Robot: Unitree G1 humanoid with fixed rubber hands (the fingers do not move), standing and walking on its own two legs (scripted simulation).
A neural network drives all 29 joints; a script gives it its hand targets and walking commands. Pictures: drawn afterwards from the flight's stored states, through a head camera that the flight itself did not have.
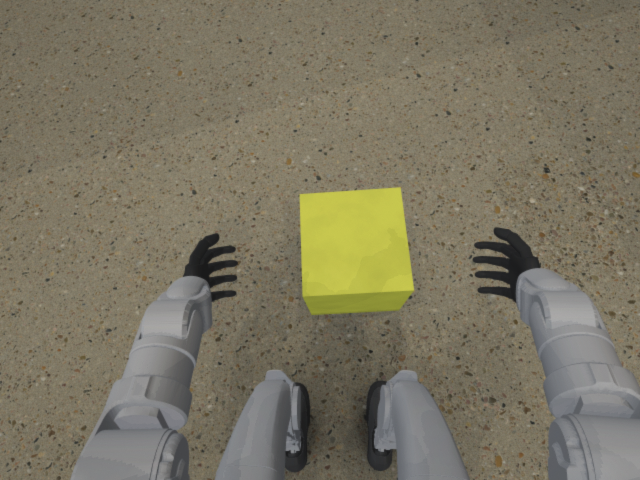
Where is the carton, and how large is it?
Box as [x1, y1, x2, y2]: [300, 187, 413, 314]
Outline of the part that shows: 400,187 300,194 302,295 311,314 397,310 412,292 413,285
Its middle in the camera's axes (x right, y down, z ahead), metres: +0.09 +0.04 +1.01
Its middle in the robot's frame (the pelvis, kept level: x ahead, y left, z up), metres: +0.55 -0.02 -0.56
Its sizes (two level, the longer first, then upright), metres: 0.253 0.245 0.253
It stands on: the floor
